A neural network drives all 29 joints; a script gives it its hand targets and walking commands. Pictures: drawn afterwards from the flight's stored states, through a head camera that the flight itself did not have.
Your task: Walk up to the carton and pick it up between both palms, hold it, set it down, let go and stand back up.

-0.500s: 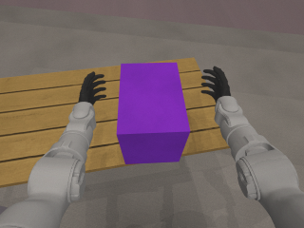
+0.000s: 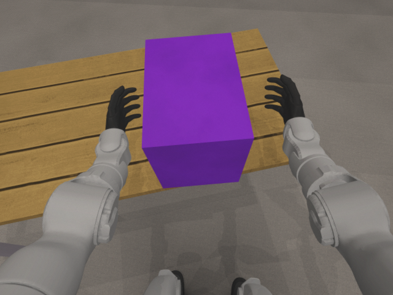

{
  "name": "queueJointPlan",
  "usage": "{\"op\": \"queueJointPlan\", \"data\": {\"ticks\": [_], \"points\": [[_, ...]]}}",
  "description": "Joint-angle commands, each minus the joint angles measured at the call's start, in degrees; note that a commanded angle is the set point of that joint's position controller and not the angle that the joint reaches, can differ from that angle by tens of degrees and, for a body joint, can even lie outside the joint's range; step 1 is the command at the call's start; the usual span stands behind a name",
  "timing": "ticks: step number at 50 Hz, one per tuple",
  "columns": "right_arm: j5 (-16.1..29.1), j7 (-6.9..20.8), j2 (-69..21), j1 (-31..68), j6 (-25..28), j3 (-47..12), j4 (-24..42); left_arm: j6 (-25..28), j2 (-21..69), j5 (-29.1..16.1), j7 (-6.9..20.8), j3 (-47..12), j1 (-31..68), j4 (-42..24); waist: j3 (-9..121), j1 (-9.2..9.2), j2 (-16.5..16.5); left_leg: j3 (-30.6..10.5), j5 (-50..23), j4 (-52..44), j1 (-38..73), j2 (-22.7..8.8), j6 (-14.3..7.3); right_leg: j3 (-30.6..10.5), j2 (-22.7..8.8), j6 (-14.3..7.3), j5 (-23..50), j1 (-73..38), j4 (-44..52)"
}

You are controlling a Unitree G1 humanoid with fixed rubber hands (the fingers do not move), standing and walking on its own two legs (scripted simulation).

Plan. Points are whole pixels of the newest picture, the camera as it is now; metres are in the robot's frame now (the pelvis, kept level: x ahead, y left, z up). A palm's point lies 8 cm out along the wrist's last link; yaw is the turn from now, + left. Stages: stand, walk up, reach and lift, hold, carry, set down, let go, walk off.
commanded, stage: reach and lift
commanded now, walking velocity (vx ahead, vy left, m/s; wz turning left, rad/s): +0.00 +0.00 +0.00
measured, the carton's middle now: (194, 115) +0.49 +0.06 -0.01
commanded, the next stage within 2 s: none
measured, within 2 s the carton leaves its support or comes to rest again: neither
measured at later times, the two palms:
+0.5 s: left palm (133, 133) +0.43 +0.19 +0.00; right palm (263, 122) +0.46 -0.09 +0.02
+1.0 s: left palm (133, 140) +0.41 +0.19 +0.00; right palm (265, 130) +0.44 -0.09 +0.01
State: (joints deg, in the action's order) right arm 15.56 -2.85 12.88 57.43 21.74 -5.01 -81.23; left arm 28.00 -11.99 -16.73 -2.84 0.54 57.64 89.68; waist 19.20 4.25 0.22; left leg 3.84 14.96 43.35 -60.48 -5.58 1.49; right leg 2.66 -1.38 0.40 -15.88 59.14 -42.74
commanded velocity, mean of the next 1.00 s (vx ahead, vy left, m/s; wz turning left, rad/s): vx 0.00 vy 0.00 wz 0.00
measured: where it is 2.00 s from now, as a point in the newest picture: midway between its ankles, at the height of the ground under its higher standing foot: outside the picture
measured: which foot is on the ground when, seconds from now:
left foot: down 0.00-1.00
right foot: down 0.00-1.00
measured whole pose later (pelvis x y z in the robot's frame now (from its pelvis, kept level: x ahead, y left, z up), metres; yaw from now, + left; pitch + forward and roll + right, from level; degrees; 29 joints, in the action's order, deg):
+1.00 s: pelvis +0.01 +0.01 +0.00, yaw +0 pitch +27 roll -2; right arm -25.2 -5.4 1.3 53.6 33.8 32.2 -81.7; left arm 38.6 -3.6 7.4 -6.9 26.7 51.1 86.6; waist 12.9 2.6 1.5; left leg 3.6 18.2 46.7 -55.8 -5.6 0.4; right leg 2.6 -1.4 1.3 -17.7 53.3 -43.6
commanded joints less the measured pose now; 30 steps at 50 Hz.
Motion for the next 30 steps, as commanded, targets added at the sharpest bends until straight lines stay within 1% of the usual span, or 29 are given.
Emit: {"op": "queueJointPlan", "data": {"ticks": [1, 6, 13, 17, 20, 22, 23, 24, 26, 28, 30], "points": [[-0.7, -0.2, 5.6, 27.5, 4.6, 0.7, 10.5, 3.8, -8.9, -0.2, -0.3, 0.0, 24.7, -8.9, 45.8, 0.12, -3.5, 1.8, -23.9, 2.6, 19.5, 4.7, 2.3, 0.1, 3.3, 1.7, 23.2, -24.8, -1.4], [-3.2, -0.8, 3.4, 28.8, 5.3, 2.7, 11.6, 4.4, -7.2, 0.9, -0.8, 0.9, 26.8, -12.1, 49.7, -0.35, -2.3, 2.0, -24.7, 5.5, 19.7, 4.8, 2.5, 0.2, 3.3, 1.6, 24.1, -22.9, -3.7], [-8.3, -2.5, -0.9, 28.9, 6.3, 6.3, 11.2, 4.5, -3.6, 5.8, -1.5, 5.2, 26.7, -14.5, 52.0, -0.25, -1.1, 2.2, -25.9, 7.8, 19.6, 5.2, 2.5, -0.1, 3.7, 1.9, 26.4, -23.8, -5.7], [-12.9, -3.6, -4.1, 28.6, 6.6, 9.5, 10.2, 4.3, -0.5, 9.5, -1.9, 7.9, 26.4, -14.4, 50.3, -0.59, -1.0, 2.1, -25.3, 8.4, 19.5, 5.3, 2.4, 0.0, 4.0, 2.0, 25.7, -24.1, -6.0], [-17.7, -4.0, -8.3, 28.5, 6.7, 13.0, 9.0, 4.1, 3.8, 12.8, -1.7, 9.8, 26.5, -14.0, 47.5, -0.88, -0.6, 1.9, -24.9, 8.5, 20.2, 5.1, 2.5, 0.3, 4.1, 1.7, 24.2, -23.3, -5.7], [-22.1, -2.9, -15.1, 28.9, 6.8, 15.3, 8.2, 4.2, 10.0, 15.8, -0.6, 11.0, 27.7, -13.8, 44.8, -1.07, -0.1, 1.9, -24.7, 8.4, 20.9, 5.0, 2.3, 0.6, 4.0, 1.2, 23.3, -22.3, -5.4], [-25.1, -1.7, -20.4, 29.4, 7.0, 16.3, 7.9, 4.4, 14.6, 17.9, 0.4, 11.5, 28.6, -13.7, 43.6, -1.09, 0.5, 1.8, -24.3, 8.2, 21.4, 5.1, 2.2, 0.9, 4.0, 0.8, 22.6, -21.8, -5.3], [-28.8, -0.1, -26.9, 29.8, 7.5, 17.4, 7.2, 4.7, 20.5, 20.3, 1.8, 11.7, 29.6, -13.0, 42.0, -1.16, 1.2, 1.9, -23.7, 7.8, 22.0, 5.1, 2.1, 1.3, 4.0, 0.4, 22.0, -21.2, -5.1], [-37.4, 3.5, -39.5, 29.3, 8.8, 19.8, 4.1, 5.5, 32.1, 25.7, 4.7, 11.6, 30.6, -9.6, 38.3, -1.4, 2.8, 1.8, -22.5, 7.3, 23.9, 5.2, 2.0, 2.4, 3.9, -0.2, 21.6, -20.0, -4.7], [-43.0, 5.8, -43.9, 27.2, 10.2, 22.9, 1.7, 6.7, 36.6, 29.9, 5.9, 12.4, 28.9, -6.9, 35.5, -1.19, 4.2, 1.5, -22.3, 6.6, 25.9, 4.9, 2.3, 3.4, 3.9, -0.6, 21.5, -19.4, -4.2], [-45.4, 6.8, -44.4, 25.0, 10.8, 24.8, 0.1, 7.6, 37.1, 31.8, 5.7, 13.5, 26.4, -5.6, 33.3, -0.87, 3.9, 1.3, -22.2, 5.3, 26.7, 4.5, 2.3, 3.8, 4.1, -0.7, 20.0, -19.4, -2.9]]}}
